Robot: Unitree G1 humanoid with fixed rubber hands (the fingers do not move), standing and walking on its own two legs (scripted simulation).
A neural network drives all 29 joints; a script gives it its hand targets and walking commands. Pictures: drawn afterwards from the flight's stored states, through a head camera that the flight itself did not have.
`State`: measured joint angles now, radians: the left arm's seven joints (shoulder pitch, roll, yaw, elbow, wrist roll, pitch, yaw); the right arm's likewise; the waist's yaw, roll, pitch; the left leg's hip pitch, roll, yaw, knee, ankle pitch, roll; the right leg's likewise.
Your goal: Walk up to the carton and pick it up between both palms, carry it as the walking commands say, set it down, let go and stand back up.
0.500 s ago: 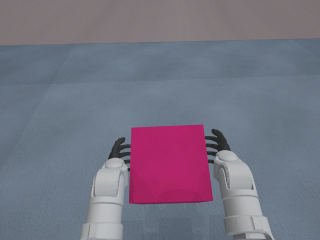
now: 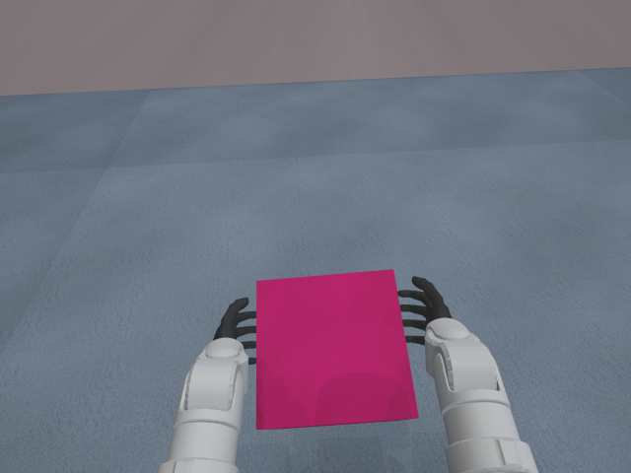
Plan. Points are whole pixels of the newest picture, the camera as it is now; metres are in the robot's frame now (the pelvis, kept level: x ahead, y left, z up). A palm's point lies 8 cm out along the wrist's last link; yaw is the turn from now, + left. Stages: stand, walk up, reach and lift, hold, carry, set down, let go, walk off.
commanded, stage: set down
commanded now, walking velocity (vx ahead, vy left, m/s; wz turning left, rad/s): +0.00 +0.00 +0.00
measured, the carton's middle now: (332, 357) +0.30 +0.00 -0.06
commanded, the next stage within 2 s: none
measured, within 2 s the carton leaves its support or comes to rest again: neither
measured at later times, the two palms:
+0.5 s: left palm (219, 356) +0.29 +0.16 -0.02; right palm (410, 328) +0.31 -0.11 +0.00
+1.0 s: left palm (238, 386) +0.30 +0.15 -0.14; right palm (399, 366) +0.32 -0.11 -0.13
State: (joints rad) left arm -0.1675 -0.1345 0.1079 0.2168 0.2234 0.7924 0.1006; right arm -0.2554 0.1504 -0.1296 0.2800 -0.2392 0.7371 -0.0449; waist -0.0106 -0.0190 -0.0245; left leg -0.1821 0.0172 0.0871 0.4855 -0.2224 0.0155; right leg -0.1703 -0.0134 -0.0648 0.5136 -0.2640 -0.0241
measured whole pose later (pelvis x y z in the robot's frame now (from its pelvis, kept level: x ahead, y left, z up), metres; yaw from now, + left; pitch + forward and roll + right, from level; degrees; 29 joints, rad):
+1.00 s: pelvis -0.04 +0.01 -0.05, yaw -1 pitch +26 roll +0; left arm -0.43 -0.18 0.37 0.53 0.30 0.11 0.12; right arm -0.53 0.24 -0.40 0.58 -0.30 0.04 -0.09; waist 0.01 -0.01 0.00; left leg -1.00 0.02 0.05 0.78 -0.22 0.02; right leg -0.98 -0.01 -0.05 0.79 -0.25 -0.03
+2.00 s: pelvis -0.08 +0.02 -0.19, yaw -2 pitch +41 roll -2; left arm -0.86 -0.04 0.35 0.70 0.18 0.13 0.21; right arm -0.92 0.12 -0.38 0.72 -0.18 0.07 -0.26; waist 0.02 -0.01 -0.07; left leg -1.76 0.02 0.03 1.46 -0.41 0.03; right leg -1.73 0.01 -0.03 1.45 -0.44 -0.01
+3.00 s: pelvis -0.09 +0.02 -0.32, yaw -4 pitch +47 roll -3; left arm -1.24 0.15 0.33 0.86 0.16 0.24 0.09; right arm -1.25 0.03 -0.44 0.75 -0.18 0.18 -0.22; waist 0.02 -0.01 0.06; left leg -2.21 0.02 0.02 1.86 -0.47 0.04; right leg -2.17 0.02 -0.03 1.84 -0.49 0.00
